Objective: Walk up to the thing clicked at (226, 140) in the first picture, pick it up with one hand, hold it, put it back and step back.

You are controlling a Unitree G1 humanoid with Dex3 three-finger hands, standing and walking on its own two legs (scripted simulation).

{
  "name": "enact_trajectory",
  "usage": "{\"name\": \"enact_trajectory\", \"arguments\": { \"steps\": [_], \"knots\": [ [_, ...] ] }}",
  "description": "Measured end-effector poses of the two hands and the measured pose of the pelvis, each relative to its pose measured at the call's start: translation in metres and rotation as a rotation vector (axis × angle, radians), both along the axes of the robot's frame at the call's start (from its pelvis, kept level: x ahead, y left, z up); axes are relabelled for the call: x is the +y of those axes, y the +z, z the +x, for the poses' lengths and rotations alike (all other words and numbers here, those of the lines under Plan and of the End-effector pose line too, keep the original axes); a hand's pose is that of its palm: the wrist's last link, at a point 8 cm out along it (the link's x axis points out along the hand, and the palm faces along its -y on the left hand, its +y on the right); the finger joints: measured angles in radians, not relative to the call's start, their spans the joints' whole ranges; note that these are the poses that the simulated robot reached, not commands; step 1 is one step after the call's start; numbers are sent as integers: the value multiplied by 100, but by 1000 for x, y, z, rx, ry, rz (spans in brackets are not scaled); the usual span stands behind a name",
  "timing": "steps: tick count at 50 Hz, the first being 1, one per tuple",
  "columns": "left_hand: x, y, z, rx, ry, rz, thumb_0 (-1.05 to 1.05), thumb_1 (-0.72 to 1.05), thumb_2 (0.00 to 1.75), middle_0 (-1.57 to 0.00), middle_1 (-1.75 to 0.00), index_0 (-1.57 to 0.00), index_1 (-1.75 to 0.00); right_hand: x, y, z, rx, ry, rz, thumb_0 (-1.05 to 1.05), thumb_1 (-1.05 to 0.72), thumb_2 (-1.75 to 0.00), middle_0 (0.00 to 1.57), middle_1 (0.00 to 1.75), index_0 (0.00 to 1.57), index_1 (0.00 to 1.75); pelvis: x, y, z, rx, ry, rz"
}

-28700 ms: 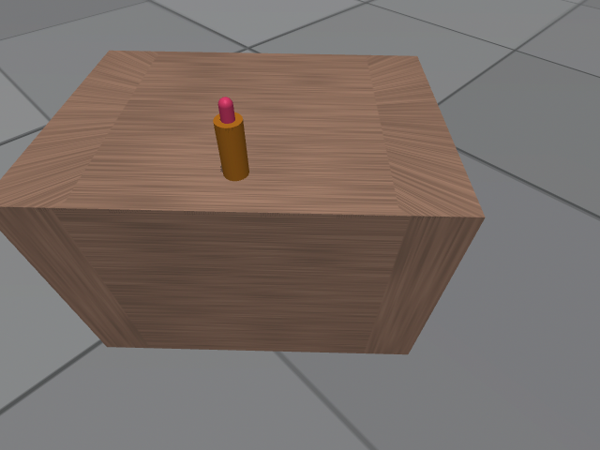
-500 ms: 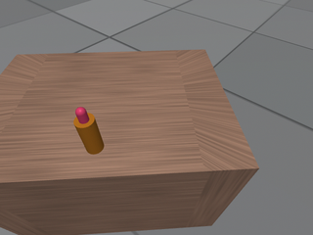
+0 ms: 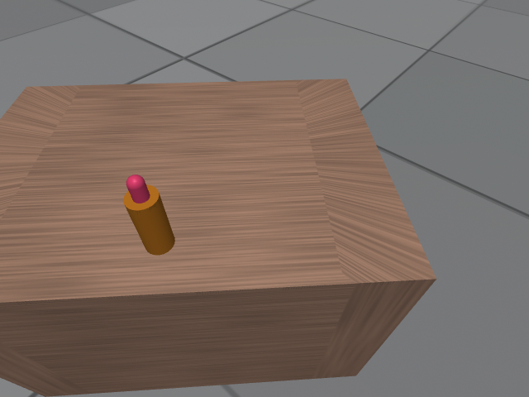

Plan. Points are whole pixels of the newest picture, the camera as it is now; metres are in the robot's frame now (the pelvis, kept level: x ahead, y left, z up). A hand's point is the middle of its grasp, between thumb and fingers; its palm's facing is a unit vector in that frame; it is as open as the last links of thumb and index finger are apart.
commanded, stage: step back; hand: left
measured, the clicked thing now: (148, 213) +0.44 +0.22 +0.01
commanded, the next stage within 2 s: none
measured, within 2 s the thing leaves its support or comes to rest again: neither
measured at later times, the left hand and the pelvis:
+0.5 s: hand out of the picture +0.01 +0.26 -0.16, palm faces +0.00 -0.91 -0.42, open 7.4 cm; pelvis -0.10 -0.01 -0.02, yaw +2 degrees
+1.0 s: hand out of the picture -0.13 +0.27 -0.18, palm faces -0.07 -0.92 -0.39, open 7.4 cm; pelvis -0.21 +0.01 -0.03, yaw -3 degrees
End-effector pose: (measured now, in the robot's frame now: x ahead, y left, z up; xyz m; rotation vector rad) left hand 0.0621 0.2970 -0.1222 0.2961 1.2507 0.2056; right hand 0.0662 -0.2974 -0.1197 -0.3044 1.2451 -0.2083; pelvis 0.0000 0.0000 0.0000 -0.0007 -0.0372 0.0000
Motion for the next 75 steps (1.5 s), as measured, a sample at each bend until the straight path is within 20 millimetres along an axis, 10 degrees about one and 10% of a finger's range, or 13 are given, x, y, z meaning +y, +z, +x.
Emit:
{"name": "enact_trajectory", "arguments": {
  "steps": [17, 29, 39, 50, 66, 75],
  "knots": [
    [-8, 2, -53, 14, -30, 96, 0, 90, 90, -21, -30, -20, -30, -44, -22, -13, -55, 13, -19, 1, -90, -90, 20, 30, 20, 30, -24, -21, -64, -5, -11, 40],
    [17, -13, -68, -148, -21, 67, 0, 90, 90, -21, -30, -20, -30, -16, -25, -100, 71, 88, -73, 1, -90, -90, 20, 30, 20, 30, 1, -32, -121, 20, 68, 8],
    [28, -14, -135, -61, 12, 16, 1, 90, 90, -21, -30, -20, -30, 3, 13, -155, 51, 59, -100, 1, -90, -90, 20, 30, 21, 30, 14, -10, -159, 26, 25, -25],
    [14, -13, -198, 9, -64, 69, 1, 90, 90, -21, -30, -20, -30, -10, -15, -166, -123, 16, -46, 1, -90, -90, 20, 30, 21, 30, 6, -27, -214, -12, -50, -25],
    [26, 9, -225, -198, -100, 80, 1, 90, 90, -21, -30, -20, -30, 7, -22, -280, -23, 35, -59, 1, -90, -90, 20, 30, 20, 30, 23, -25, -299, 15, -6, 5],
    [40, -9, -293, -135, -60, 10, 1, 90, 90, -21, -30, -20, -30, 23, 12, -354, -18, 28, -98, 1, -90, -90, 20, 30, 21, 30, 35, -15, -352, -5, -21, -23]
  ]
}}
